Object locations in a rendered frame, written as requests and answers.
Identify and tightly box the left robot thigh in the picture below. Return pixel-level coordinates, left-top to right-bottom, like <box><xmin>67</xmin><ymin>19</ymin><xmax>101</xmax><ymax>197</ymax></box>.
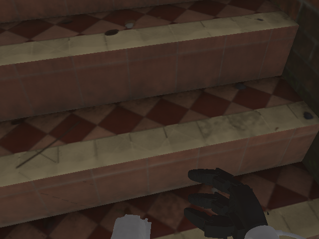
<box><xmin>111</xmin><ymin>214</ymin><xmax>152</xmax><ymax>239</ymax></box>

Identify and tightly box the right robot forearm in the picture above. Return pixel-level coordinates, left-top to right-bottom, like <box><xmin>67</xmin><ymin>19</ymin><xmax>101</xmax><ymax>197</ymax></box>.
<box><xmin>244</xmin><ymin>225</ymin><xmax>280</xmax><ymax>239</ymax></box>

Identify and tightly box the right robot hand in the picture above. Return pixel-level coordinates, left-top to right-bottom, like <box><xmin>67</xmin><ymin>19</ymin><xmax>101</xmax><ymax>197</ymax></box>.
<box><xmin>183</xmin><ymin>167</ymin><xmax>269</xmax><ymax>239</ymax></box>

